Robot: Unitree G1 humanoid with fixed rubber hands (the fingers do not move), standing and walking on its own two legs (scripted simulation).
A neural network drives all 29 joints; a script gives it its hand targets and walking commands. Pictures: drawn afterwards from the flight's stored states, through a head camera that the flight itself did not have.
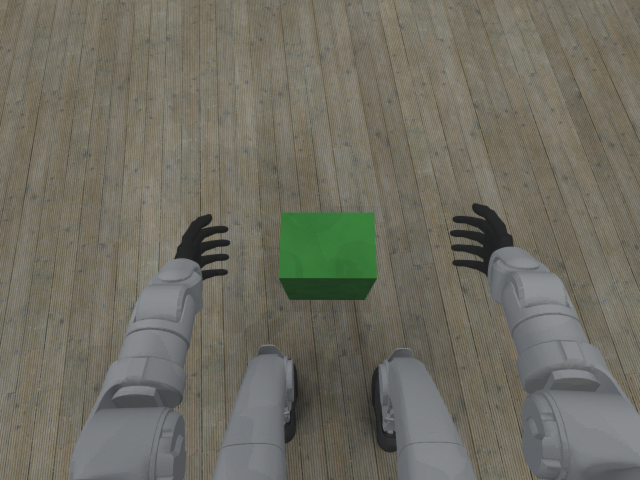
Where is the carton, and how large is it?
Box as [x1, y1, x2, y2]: [279, 213, 376, 299]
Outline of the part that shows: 281,213 279,279 289,299 364,299 376,278 373,213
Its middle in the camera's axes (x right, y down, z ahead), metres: +0.03 +0.06 +0.99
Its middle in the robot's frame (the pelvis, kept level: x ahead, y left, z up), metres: +0.49 +0.01 -0.54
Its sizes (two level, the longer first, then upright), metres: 0.216 0.156 0.274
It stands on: the floor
